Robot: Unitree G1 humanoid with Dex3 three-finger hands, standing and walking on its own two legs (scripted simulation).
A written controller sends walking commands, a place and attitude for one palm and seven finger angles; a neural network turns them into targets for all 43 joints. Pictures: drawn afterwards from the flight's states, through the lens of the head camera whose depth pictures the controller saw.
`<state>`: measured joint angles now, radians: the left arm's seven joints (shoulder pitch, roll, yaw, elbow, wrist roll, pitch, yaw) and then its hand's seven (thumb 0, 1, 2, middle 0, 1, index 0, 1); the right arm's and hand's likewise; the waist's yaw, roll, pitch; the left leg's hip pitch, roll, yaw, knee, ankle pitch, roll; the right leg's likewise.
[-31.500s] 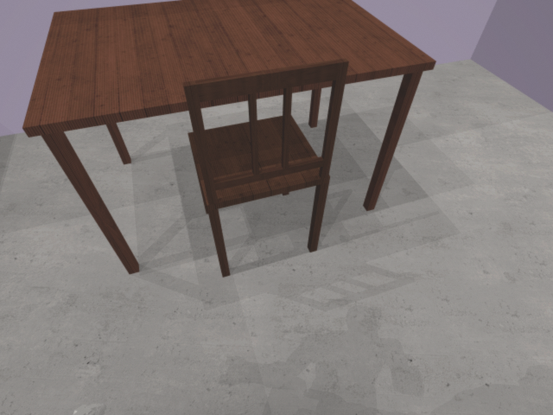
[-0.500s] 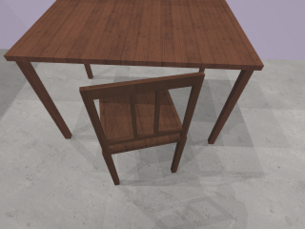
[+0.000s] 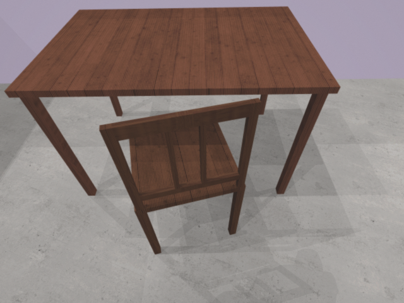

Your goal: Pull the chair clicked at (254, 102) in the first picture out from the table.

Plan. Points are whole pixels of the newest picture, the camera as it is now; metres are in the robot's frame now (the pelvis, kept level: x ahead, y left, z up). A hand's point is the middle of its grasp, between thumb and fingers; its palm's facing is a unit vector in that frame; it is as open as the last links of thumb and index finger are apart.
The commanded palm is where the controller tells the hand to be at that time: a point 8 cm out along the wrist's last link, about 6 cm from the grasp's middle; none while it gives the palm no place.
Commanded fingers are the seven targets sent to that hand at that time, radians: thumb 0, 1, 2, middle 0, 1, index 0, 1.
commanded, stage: let the arm hang, fingers relaxed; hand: left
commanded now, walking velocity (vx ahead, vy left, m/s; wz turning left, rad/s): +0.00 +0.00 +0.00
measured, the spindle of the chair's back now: (172, 161) +0.52 +0.12 -0.10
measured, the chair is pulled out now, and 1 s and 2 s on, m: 0.16 0.16 0.16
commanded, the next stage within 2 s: look to check the result in 0.08 s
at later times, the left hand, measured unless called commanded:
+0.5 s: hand out of the picture +0.00 +0.15 -0.17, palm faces +0.05 -0.98 -0.20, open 7.4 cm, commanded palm none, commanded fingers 0.00 0.90 0.90 -0.20 -0.30 -0.20 -0.30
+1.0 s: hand out of the picture +0.02 +0.15 -0.17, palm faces +0.05 -0.98 -0.21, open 7.4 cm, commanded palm none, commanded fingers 0.00 0.90 0.90 -0.20 -0.30 -0.20 -0.30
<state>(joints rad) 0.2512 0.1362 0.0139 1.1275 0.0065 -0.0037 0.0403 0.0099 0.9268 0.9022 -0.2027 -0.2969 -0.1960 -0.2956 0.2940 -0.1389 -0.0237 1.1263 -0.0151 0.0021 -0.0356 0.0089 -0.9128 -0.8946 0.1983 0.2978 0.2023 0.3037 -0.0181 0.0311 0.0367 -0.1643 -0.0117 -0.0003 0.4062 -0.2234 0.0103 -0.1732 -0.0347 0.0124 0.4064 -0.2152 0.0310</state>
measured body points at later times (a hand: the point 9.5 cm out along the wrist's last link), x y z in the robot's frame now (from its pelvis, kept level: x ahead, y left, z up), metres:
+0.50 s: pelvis +0.01 -0.01 +0.00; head +0.03 -0.03 +0.45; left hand +0.00 +0.20 -0.16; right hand +0.00 -0.23 -0.17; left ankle +0.00 +0.11 -0.74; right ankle +0.00 -0.14 -0.74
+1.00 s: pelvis +0.02 -0.02 +0.00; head +0.04 -0.03 +0.45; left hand +0.01 +0.20 -0.15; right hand +0.00 -0.23 -0.17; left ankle +0.00 +0.11 -0.74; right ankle +0.00 -0.14 -0.74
